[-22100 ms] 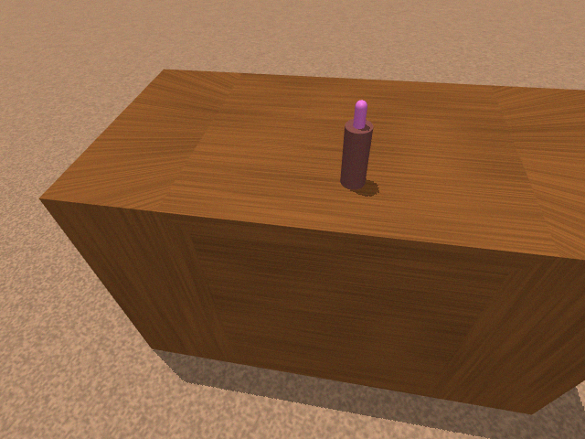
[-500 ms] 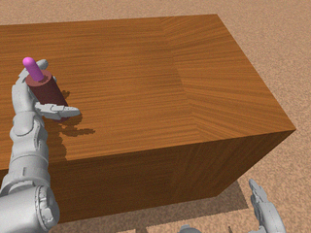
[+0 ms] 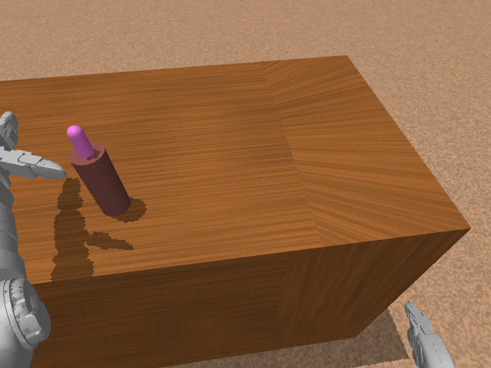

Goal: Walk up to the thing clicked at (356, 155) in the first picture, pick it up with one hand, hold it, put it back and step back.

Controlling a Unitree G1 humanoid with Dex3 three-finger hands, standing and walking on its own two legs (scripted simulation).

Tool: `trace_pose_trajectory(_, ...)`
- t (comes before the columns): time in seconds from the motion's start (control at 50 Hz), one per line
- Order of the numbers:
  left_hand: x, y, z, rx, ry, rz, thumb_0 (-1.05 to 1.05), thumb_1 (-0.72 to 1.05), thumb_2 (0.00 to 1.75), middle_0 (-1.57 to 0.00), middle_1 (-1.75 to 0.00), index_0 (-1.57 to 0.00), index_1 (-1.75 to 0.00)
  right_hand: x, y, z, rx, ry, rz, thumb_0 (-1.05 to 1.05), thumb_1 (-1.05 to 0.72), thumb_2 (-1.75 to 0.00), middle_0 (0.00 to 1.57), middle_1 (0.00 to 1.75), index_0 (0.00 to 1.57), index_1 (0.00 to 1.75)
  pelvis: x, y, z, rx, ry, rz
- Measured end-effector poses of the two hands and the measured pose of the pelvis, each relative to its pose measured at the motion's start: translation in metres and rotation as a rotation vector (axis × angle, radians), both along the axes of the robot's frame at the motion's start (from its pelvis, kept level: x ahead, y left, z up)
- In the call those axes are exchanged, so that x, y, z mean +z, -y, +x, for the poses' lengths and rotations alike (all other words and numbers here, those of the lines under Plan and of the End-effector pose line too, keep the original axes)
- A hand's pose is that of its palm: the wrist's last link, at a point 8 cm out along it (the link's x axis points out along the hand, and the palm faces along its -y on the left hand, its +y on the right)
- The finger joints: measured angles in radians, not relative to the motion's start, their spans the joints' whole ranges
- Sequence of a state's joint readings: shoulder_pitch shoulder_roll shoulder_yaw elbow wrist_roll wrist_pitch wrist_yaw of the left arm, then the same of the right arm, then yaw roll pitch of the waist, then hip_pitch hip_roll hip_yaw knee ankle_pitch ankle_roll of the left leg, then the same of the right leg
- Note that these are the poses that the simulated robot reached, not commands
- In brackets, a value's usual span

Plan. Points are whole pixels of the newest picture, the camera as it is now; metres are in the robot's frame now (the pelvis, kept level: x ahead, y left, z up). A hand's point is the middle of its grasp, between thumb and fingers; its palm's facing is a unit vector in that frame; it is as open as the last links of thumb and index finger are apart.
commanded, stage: rise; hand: left
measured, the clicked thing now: (97, 171) +0.46 +0.23 +0.11
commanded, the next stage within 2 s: sink last in 0.04 s
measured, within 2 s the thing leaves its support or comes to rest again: neither
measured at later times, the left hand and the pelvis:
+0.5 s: hand out of the picture +0.36 +0.34 +0.17, palm faces +0.42 -0.83 -0.36, open 17.6 cm; pelvis +0.01 +0.00 +0.02, yaw +1 degrees
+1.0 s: hand out of the picture +0.16 +0.24 +0.19, palm faces +0.39 -0.79 -0.47, open 17.4 cm; pelvis -0.01 -0.01 +0.02, yaw +3 degrees
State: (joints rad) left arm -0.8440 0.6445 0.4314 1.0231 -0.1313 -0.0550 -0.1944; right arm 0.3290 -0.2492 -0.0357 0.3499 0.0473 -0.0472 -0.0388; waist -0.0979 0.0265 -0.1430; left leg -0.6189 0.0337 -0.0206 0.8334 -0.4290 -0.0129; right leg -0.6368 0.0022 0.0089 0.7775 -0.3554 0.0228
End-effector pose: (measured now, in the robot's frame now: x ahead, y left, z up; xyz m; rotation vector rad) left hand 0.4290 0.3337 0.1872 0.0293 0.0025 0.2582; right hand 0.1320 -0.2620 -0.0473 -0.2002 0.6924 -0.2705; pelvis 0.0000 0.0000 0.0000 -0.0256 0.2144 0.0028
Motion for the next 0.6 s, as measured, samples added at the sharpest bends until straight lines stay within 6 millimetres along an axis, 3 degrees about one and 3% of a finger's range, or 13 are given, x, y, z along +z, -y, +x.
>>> trace_pose_trajectory(0.2,-0.011,-0.038,-0.031,0.125,-0.188,0.161,-0.01,-0.58,0.01,-0.07,-0.05,-0.08,-0.05,-0.011,-0.018,0.007,0.065,-0.056,0.065,-0.01,0.55,-0.06,0.05,0.06,0.05,0.06,0.009,-0.001,0.001,0.007,0.027,0.008)
trace_pose_trajectory(0.36,-0.003,-0.063,-0.064,0.238,-0.172,0.236,-0.01,-0.57,0.01,-0.07,-0.04,-0.07,-0.04,-0.005,-0.013,0.012,0.067,-0.054,0.050,-0.01,0.53,-0.07,0.06,0.06,0.06,0.06,0.015,-0.002,0.006,0.014,0.053,0.005)
trace_pose_trajectory(0.48,-0.002,-0.045,-0.100,0.214,-0.095,0.319,-0.01,-0.57,0.01,-0.07,-0.03,-0.06,-0.04,-0.005,-0.015,0.020,0.083,-0.037,0.072,-0.01,0.52,-0.07,0.05,0.06,0.05,0.06,0.018,-0.004,0.010,0.014,0.085,0.003)
trace_pose_trajectory(0.6,-0.001,-0.008,-0.161,0.159,0.000,0.388,-0.01,-0.56,0.01,-0.07,-0.03,-0.07,-0.03,-0.008,-0.015,0.026,0.066,-0.029,0.099,-0.01,0.51,-0.07,0.06,0.06,0.06,0.06,0.021,-0.003,0.012,0.012,0.123,0.008)
